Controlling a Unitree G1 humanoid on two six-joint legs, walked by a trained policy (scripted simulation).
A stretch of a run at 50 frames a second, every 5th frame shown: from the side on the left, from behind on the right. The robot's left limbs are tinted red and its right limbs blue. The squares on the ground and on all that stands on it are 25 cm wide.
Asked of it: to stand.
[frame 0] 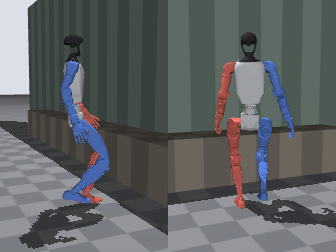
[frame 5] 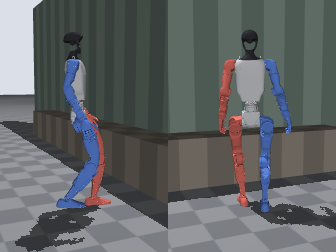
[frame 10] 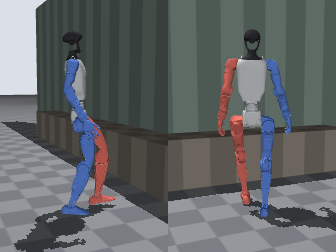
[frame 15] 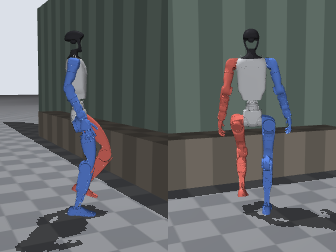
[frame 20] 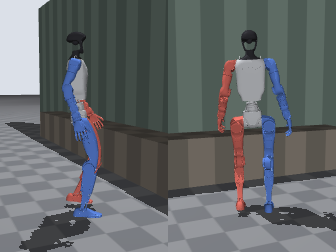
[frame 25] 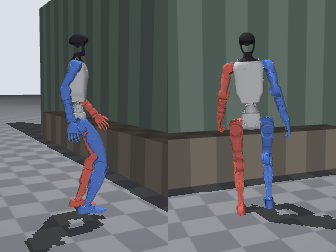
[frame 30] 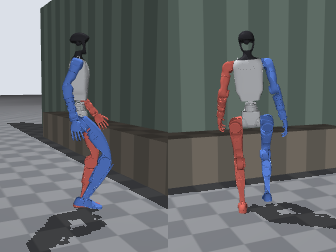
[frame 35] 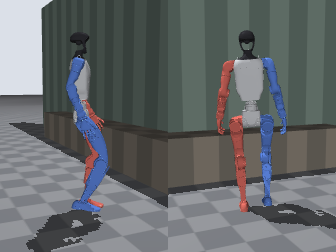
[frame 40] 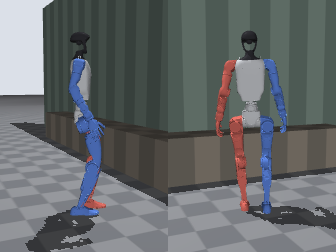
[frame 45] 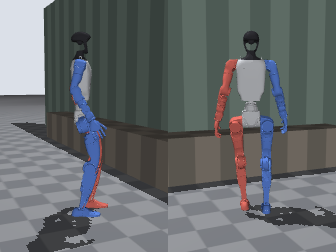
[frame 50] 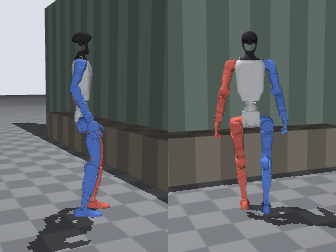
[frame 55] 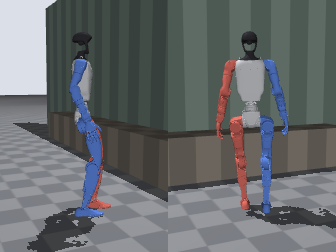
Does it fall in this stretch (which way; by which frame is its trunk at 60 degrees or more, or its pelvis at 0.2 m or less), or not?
no
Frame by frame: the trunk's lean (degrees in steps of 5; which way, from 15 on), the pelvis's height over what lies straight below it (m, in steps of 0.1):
0: 0, 0.7
5: 5, 0.8
10: 5, 0.8
15: 5, 0.8
20: 5, 0.8
25: 5, 0.8
30: 5, 0.8
35: 5, 0.8
40: 0, 0.8
45: 0, 0.8
50: 0, 0.8
55: 0, 0.8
